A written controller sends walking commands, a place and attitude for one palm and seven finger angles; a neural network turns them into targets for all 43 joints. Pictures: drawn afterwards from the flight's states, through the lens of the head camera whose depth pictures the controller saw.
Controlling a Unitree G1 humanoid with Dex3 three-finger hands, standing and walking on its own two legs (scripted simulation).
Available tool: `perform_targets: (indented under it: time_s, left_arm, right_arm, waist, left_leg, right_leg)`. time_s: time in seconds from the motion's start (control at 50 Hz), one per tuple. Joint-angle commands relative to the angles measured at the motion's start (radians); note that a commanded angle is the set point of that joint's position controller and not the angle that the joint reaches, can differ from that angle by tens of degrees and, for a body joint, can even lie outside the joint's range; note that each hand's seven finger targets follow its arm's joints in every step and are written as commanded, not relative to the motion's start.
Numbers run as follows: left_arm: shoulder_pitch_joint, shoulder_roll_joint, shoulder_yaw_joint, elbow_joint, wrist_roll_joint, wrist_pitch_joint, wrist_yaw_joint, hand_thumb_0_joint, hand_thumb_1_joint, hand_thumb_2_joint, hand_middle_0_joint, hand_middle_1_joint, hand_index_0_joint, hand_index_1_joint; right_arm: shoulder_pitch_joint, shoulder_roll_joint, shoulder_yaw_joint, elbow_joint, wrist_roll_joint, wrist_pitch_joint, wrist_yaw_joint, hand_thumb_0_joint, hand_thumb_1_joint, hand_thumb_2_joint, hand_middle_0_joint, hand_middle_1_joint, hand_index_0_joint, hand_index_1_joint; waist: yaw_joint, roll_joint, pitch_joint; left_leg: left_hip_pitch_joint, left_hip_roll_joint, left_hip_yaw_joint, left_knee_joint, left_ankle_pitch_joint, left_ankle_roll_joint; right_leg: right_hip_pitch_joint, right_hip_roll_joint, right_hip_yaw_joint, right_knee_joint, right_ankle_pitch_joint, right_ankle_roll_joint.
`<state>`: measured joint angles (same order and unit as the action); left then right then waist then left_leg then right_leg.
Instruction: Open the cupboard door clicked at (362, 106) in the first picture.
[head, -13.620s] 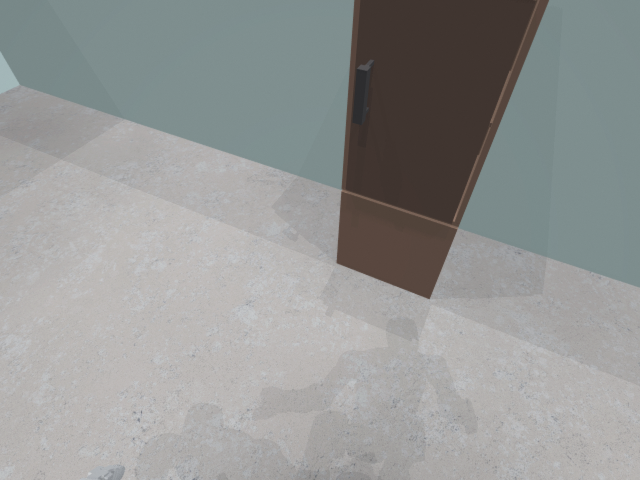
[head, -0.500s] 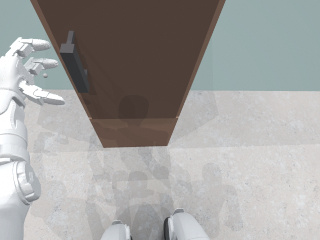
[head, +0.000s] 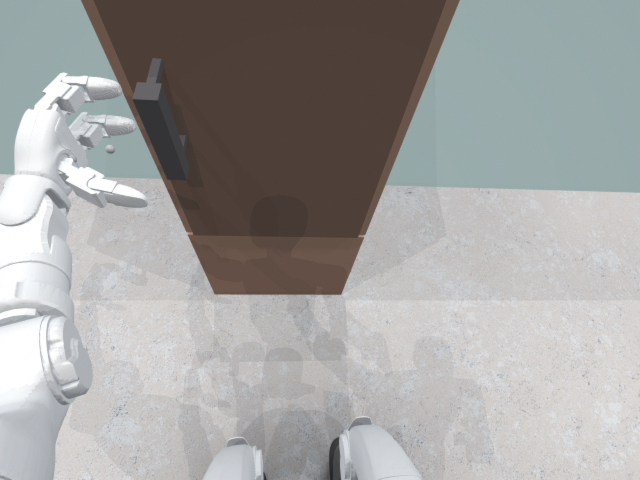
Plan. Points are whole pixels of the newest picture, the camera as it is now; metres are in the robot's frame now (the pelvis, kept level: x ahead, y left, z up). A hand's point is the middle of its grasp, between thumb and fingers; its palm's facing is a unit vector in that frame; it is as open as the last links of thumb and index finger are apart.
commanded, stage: move the hooked fingers beside the handle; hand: left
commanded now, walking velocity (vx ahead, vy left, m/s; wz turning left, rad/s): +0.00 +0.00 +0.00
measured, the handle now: (167, 123) +0.54 +0.16 +0.07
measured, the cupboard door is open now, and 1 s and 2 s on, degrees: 0 0 0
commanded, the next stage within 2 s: slide the fingers in behind the handle in 0.02 s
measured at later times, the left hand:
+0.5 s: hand (129, 147) +0.50 +0.20 +0.08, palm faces -0.06 -1.00 -0.02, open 14.0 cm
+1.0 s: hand (157, 151) +0.49 +0.16 +0.07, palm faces -0.07 -1.00 -0.02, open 14.0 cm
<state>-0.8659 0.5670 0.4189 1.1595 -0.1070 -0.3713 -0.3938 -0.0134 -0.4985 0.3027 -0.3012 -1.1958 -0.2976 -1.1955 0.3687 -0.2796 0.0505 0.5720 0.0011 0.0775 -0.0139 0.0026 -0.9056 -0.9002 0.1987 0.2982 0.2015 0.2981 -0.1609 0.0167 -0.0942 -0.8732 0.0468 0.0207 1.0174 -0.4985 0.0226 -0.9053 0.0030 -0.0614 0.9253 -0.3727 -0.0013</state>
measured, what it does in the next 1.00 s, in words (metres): stands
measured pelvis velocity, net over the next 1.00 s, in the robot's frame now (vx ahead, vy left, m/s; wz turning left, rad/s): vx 0.00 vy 0.00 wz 0.01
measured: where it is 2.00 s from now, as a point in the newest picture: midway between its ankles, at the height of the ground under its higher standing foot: outside the picture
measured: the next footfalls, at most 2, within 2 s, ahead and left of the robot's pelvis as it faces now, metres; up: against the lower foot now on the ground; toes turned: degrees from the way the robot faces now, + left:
none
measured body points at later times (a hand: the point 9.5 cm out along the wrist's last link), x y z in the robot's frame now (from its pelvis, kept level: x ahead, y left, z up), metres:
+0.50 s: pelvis +0.00 +0.00 +0.00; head +0.12 +0.02 +0.43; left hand +0.49 +0.25 +0.08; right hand +0.00 -0.26 -0.11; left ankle -0.01 +0.10 -0.67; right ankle +0.03 -0.12 -0.67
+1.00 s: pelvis +0.00 +0.00 +0.00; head +0.12 +0.02 +0.43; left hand +0.49 +0.22 +0.08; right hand +0.03 -0.26 -0.11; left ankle -0.01 +0.10 -0.67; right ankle +0.03 -0.12 -0.67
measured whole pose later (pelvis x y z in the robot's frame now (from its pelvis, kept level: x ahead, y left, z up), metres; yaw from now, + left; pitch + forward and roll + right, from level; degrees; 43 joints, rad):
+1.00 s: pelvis +0.00 +0.00 +0.00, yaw +0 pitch +20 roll -2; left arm -0.85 0.42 0.33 1.11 -0.10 -0.40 -0.26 -0.01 -0.50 0.30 -0.30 -1.20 -0.30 -1.20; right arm 0.38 -0.26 0.03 0.60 -0.01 0.06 0.01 0.00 -0.91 -0.90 0.20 0.30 0.20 0.30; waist -0.15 0.03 -0.11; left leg -0.86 0.04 0.02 1.01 -0.50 0.03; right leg -0.90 -0.01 -0.06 0.93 -0.38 0.00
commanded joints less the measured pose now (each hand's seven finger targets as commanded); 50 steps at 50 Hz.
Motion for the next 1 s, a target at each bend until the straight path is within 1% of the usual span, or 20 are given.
perform_targets:
  time_s: [0.0,0.04,0.08,0.14,0.18,0.24,0.28,0.34,0.4,0.44,0.52,0.6,0.68,0.74,0.78,0.82,0.86,0.88,0.94,0.98]
  left_arm:
    - [-0.436,0.305,0.055,-0.225,-0.025,-0.067,-0.007,0.000,-0.500,0.300,-0.300,-1.200,-0.300,-1.200]
    - [-0.421,0.321,0.067,-0.205,-0.027,-0.063,-0.013,0.000,-0.500,0.300,-0.300,-1.200,-0.300,-1.200]
    - [-0.421,0.295,0.042,-0.198,-0.030,-0.064,-0.025,0.000,-0.500,0.300,-0.300,-1.200,-0.300,-1.200]
    - [-0.442,0.283,0.020,-0.181,-0.027,-0.050,-0.029,0.000,-0.500,0.300,-0.300,-1.200,-0.300,-1.200]
    - [-0.466,0.252,0.006,-0.217,-0.038,-0.059,-0.031,0.000,-0.500,0.300,-0.300,-1.200,-0.300,-1.200]
    - [-0.460,0.235,0.006,-0.208,-0.041,-0.055,-0.017,0.000,-0.500,0.300,-0.300,-1.200,-0.300,-1.200]
    - [-0.444,0.214,-0.004,-0.229,-0.037,-0.060,-0.008,0.000,-0.500,0.300,-0.300,-1.200,-0.300,-1.200]
    - [-0.429,0.239,0.022,-0.221,-0.024,-0.055,0.023,0.000,-0.500,0.300,-0.300,-1.200,-0.300,-1.200]
    - [-0.424,0.219,0.016,-0.272,-0.015,-0.069,0.047,0.000,-0.500,0.300,-0.300,-1.200,-0.300,-1.200]
    - [-0.415,0.170,-0.016,-0.263,-0.016,-0.067,0.061,0.000,-0.500,0.300,-0.300,-1.200,-0.300,-1.200]
    - [-0.433,0.174,-0.013,-0.230,-0.010,-0.067,0.074,0.000,-0.500,0.300,-0.300,-1.200,-0.300,-1.200]
    - [-0.440,0.193,0.009,-0.247,-0.013,-0.079,0.081,0.000,-0.500,0.300,-0.300,-1.200,-0.300,-1.200]
    - [-0.420,0.124,-0.040,-0.270,-0.019,-0.090,0.077,0.000,-0.500,0.300,-0.300,-1.200,-0.300,-1.200]
    - [-0.416,0.121,-0.035,-0.257,-0.023,-0.082,0.082,0.000,-0.500,0.300,-0.300,-1.200,-0.300,-1.200]
    - [-0.410,0.080,-0.062,-0.267,-0.023,-0.082,0.087,0.000,-0.500,0.300,-0.300,-1.200,-0.300,-1.200]
    - [-0.410,0.072,-0.065,-0.251,-0.022,-0.081,0.100,0.000,-0.500,0.300,-0.300,-1.200,-0.300,-1.200]
    - [-0.437,0.048,-0.080,-0.269,-0.022,-0.086,0.111,0.000,-0.500,0.300,-0.300,-1.200,-0.300,-1.200]
    - [-0.438,0.079,-0.057,-0.274,-0.015,-0.091,0.119,0.000,-0.500,0.300,-0.300,-1.200,-0.300,-1.200]
    - [-0.459,0.044,-0.086,-0.273,-0.005,-0.096,0.139,0.000,-0.500,0.300,-0.300,-1.200,-0.300,-1.200]
    - [-0.463,0.055,-0.069,-0.286,-0.002,-0.105,0.153,0.000,-0.500,0.300,-0.300,-1.200,-0.300,-1.200]
  right_arm:
    - [0.172,-0.183,-0.064,-0.044,-0.001,-0.021,-0.020,0.000,-0.900,-0.900,0.200,0.300,0.200,0.300]
    - [0.174,-0.183,-0.063,-0.043,0.000,-0.023,-0.020,0.000,-0.900,-0.900,0.200,0.300,0.200,0.300]
    - [0.174,-0.182,-0.062,-0.043,0.001,-0.024,-0.021,0.000,-0.900,-0.900,0.200,0.300,0.200,0.300]
    - [0.176,-0.185,-0.060,-0.038,0.003,-0.026,-0.023,0.000,-0.900,-0.900,0.200,0.300,0.200,0.300]
    - [0.183,-0.184,-0.065,-0.032,-0.002,-0.031,-0.021,0.000,-0.900,-0.900,0.200,0.300,0.200,0.300]
    - [0.191,-0.184,-0.068,-0.024,-0.003,-0.034,-0.018,0.000,-0.900,-0.900,0.200,0.300,0.200,0.300]
    - [0.194,-0.182,-0.071,-0.026,-0.005,-0.033,-0.014,0.000,-0.900,-0.900,0.200,0.300,0.200,0.300]
    - [0.196,-0.182,-0.071,-0.028,-0.007,-0.028,-0.007,0.000,-0.900,-0.900,0.200,0.300,0.200,0.300]
    - [0.194,-0.175,-0.075,-0.036,-0.010,-0.027,-0.002,0.000,-0.900,-0.900,0.200,0.300,0.200,0.300]
    - [0.187,-0.169,-0.074,-0.037,-0.008,-0.026,0.003,0.000,-0.900,-0.900,0.200,0.300,0.200,0.300]
    - [0.189,-0.172,-0.074,-0.028,-0.007,-0.025,0.000,0.000,-0.900,-0.900,0.200,0.300,0.200,0.300]
    - [0.187,-0.171,-0.073,-0.030,-0.011,-0.030,0.000,0.000,-0.900,-0.900,0.200,0.300,0.200,0.300]
    - [0.180,-0.162,-0.076,-0.032,-0.009,-0.034,0.005,0.000,-0.900,-0.900,0.200,0.300,0.200,0.300]
    - [0.178,-0.164,-0.077,-0.030,-0.008,-0.031,0.005,0.000,-0.900,-0.900,0.200,0.300,0.200,0.300]
    - [0.176,-0.159,-0.078,-0.029,-0.009,-0.033,0.008,0.000,-0.900,-0.900,0.200,0.300,0.200,0.300]
    - [0.176,-0.161,-0.079,-0.026,-0.009,-0.032,0.008,0.000,-0.900,-0.900,0.200,0.300,0.200,0.300]
    - [0.173,-0.157,-0.077,-0.029,-0.010,-0.037,0.010,0.000,-0.900,-0.900,0.200,0.300,0.200,0.300]
    - [0.173,-0.160,-0.082,-0.022,-0.011,-0.037,0.009,0.000,-0.900,-0.900,0.200,0.300,0.200,0.300]
    - [0.169,-0.153,-0.078,-0.022,-0.012,-0.041,0.011,0.000,-0.900,-0.900,0.200,0.300,0.200,0.300]
    - [0.174,-0.154,-0.082,-0.020,-0.015,-0.043,0.013,0.000,-0.900,-0.900,0.200,0.300,0.200,0.300]
  waist:
    - [-0.002,0.122,-0.487]
    - [-0.001,0.096,-0.471]
    - [-0.004,0.121,-0.457]
    - [-0.022,0.103,-0.419]
    - [-0.020,0.150,-0.464]
    - [-0.024,0.123,-0.458]
    - [-0.015,0.150,-0.482]
    - [-0.006,0.117,-0.464]
    - [0.007,0.156,-0.499]
    - [-0.006,0.147,-0.459]
    - [-0.017,0.098,-0.436]
    - [-0.005,0.101,-0.470]
    - [-0.004,0.130,-0.487]
    - [-0.005,0.096,-0.465]
    - [-0.003,0.145,-0.476]
    - [-0.009,0.079,-0.447]
    - [-0.014,0.102,-0.442]
    - [-0.006,0.111,-0.468]
    - [-0.012,0.109,-0.452]
    - [-0.008,0.110,-0.488]
  left_leg:
    - [0.239,-0.029,-0.048,-0.115,0.423,0.002]
    - [0.207,-0.030,-0.044,-0.118,0.395,0.005]
    - [0.217,-0.031,-0.046,-0.122,0.394,0.004]
    - [0.187,-0.030,-0.045,-0.128,0.331,0.008]
    - [0.253,-0.027,-0.056,-0.126,0.381,0.002]
    - [0.253,-0.025,-0.058,-0.124,0.389,0.002]
    - [0.294,-0.023,-0.064,-0.122,0.435,-0.004]
    - [0.263,-0.025,-0.062,-0.126,0.416,-0.003]
    - [0.312,-0.023,-0.067,-0.125,0.480,-0.010]
    - [0.308,-0.022,-0.060,-0.129,0.463,-0.009]
    - [0.269,-0.024,-0.059,-0.128,0.424,-0.005]
    - [0.273,-0.026,-0.061,-0.126,0.443,-0.007]
    - [0.323,-0.024,-0.065,-0.122,0.498,-0.013]
    - [0.289,-0.026,-0.061,-0.128,0.467,-0.010]
    - [0.337,-0.023,-0.067,-0.122,0.520,-0.017]
    - [0.304,-0.025,-0.068,-0.126,0.485,-0.014]
    - [0.301,-0.029,-0.065,-0.126,0.471,-0.011]
    - [0.312,-0.027,-0.066,-0.123,0.474,-0.014]
    - [0.299,-0.030,-0.066,-0.126,0.447,-0.015]
    - [0.318,-0.031,-0.068,-0.119,0.479,-0.015]
  right_leg:
    - [0.297,0.035,0.047,-0.066,0.327,-0.023]
    - [0.317,0.035,0.049,-0.073,0.319,-0.021]
    - [0.299,0.036,0.047,-0.073,0.312,-0.024]
    - [0.275,0.035,0.048,-0.086,0.260,-0.020]
    - [0.251,0.037,0.039,-0.077,0.272,-0.025]
    - [0.242,0.037,0.035,-0.080,0.272,-0.022]
    - [0.224,0.038,0.028,-0.071,0.285,-0.026]
    - [0.242,0.039,0.027,-0.074,0.276,-0.024]
    - [0.240,0.039,0.022,-0.063,0.308,-0.027]
    - [0.223,0.041,0.021,-0.074,0.296,-0.024]
    - [0.235,0.039,0.025,-0.074,0.292,-0.022]
    - [0.263,0.038,0.028,-0.065,0.313,-0.024]
    - [0.243,0.039,0.023,-0.060,0.330,-0.026]
    - [0.260,0.038,0.023,-0.064,0.328,-0.024]
    - [0.219,0.037,0.018,-0.060,0.327,-0.025]
    - [0.230,0.038,0.017,-0.065,0.318,-0.022]
    - [0.227,0.037,0.017,-0.062,0.316,-0.026]
    - [0.228,0.035,0.020,-0.060,0.315,-0.024]
    - [0.221,0.034,0.019,-0.057,0.299,-0.024]
    - [0.231,0.034,0.020,-0.053,0.320,-0.024]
